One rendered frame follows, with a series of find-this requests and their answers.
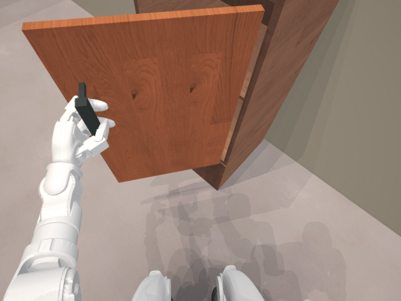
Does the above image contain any cupboard door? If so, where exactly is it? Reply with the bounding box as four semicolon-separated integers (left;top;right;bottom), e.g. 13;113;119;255
22;4;265;182

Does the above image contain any left robot thigh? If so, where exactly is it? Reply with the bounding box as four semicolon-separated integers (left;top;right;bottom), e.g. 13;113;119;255
131;275;171;301

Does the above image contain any handle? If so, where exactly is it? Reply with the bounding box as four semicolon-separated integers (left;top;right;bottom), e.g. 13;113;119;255
75;82;100;136

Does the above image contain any left robot upper arm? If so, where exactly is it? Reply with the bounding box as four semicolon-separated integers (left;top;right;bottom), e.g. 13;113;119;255
6;267;81;301

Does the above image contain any robot left hand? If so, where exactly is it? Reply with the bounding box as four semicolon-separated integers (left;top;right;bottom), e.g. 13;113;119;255
51;95;115;169

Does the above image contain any robot left shin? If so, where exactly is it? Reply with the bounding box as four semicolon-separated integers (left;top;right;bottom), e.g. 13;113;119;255
149;270;162;276

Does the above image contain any robot left forearm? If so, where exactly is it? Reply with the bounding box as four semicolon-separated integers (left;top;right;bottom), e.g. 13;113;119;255
3;162;83;301

